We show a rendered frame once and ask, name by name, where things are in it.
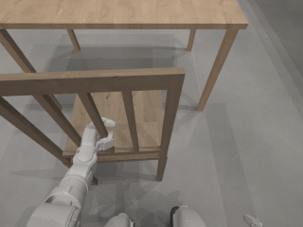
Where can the table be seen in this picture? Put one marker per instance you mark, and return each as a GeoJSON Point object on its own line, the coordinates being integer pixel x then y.
{"type": "Point", "coordinates": [123, 14]}

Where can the robot right shin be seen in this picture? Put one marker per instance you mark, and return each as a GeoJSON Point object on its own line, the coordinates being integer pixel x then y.
{"type": "Point", "coordinates": [182, 207]}

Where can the robot left forearm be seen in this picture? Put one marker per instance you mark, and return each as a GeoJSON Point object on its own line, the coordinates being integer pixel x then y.
{"type": "Point", "coordinates": [76, 182]}

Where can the robot left upper arm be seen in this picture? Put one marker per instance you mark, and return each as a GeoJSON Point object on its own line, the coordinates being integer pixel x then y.
{"type": "Point", "coordinates": [56, 215]}

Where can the right robot hand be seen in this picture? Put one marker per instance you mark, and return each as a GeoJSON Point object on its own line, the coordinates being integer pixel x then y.
{"type": "Point", "coordinates": [252, 222]}

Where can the chair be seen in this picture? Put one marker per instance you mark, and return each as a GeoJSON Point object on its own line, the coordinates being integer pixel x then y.
{"type": "Point", "coordinates": [130, 97]}

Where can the robot right foot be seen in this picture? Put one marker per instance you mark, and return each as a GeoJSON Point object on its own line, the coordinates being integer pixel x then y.
{"type": "Point", "coordinates": [173, 210]}

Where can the left robot hand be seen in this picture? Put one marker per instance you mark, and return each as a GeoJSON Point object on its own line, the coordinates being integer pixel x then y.
{"type": "Point", "coordinates": [91, 136]}

